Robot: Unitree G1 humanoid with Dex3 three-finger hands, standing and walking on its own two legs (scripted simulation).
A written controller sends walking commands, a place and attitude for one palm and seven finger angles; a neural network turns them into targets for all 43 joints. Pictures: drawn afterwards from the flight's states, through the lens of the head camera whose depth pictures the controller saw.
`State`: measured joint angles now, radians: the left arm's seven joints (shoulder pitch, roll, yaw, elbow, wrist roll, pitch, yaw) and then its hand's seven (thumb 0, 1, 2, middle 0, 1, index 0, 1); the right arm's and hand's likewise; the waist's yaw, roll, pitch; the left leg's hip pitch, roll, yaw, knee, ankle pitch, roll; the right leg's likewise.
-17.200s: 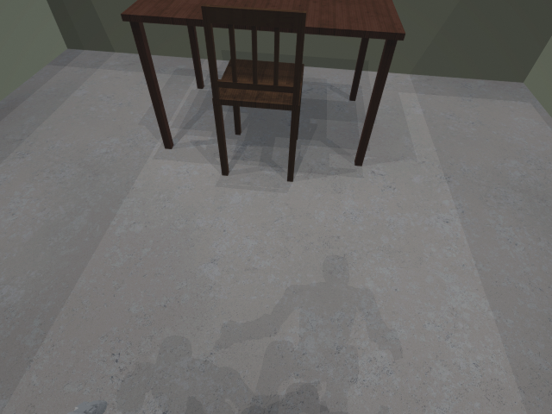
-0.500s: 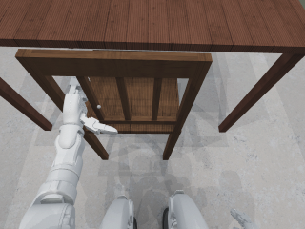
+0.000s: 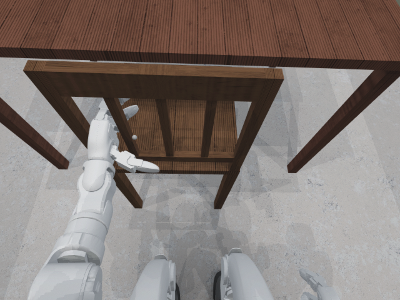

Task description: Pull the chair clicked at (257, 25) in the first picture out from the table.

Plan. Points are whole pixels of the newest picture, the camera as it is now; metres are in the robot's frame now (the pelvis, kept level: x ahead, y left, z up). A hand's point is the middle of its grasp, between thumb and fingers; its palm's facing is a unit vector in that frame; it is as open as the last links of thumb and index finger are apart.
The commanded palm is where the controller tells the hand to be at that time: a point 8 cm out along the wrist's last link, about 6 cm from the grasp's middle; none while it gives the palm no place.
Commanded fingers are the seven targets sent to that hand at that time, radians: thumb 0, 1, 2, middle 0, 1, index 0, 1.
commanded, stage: hook a spindle and tug to test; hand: left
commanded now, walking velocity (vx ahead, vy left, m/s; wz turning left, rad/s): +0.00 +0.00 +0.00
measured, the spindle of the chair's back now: (166, 129) +0.45 +0.07 +0.00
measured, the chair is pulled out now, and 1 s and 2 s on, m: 0.00 0.02 0.07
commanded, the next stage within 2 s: step backward, pulling the chair out in 1.12 s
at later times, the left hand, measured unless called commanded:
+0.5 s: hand (132, 135) +0.43 +0.13 +0.03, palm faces +0.00 -1.00 -0.03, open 5.6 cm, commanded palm +0.39 +0.17 +0.02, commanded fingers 0.00 0.90 0.90 -0.50 -1.45 -0.50 -1.45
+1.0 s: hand (134, 146) +0.40 +0.12 +0.03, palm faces -0.02 -1.00 -0.02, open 5.1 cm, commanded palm +0.37 +0.18 +0.02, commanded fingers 0.00 0.90 0.90 -0.50 -1.45 -0.50 -1.45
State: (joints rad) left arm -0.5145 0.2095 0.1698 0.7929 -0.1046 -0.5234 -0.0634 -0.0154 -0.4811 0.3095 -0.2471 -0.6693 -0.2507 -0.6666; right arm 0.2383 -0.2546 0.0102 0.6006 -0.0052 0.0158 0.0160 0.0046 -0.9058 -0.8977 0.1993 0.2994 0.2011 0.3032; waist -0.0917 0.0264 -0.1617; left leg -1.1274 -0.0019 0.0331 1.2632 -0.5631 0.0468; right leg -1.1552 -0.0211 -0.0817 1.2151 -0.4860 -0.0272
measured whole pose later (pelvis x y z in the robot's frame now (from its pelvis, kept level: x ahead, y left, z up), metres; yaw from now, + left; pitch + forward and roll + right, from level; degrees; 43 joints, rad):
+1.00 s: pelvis +0.02 +0.00 +0.01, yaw -1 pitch +24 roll -1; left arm -0.28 0.18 0.11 0.54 -0.13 -0.49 -0.05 0.01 0.78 0.79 -0.45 -1.45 -0.42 -1.45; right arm 0.23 -0.24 0.00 0.56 0.00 0.03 0.03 0.01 -0.91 -0.90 0.20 0.30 0.20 0.30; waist -0.07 0.03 -0.17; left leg -1.05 0.00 0.04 1.21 -0.59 0.04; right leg -1.09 -0.01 -0.07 1.18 -0.51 -0.03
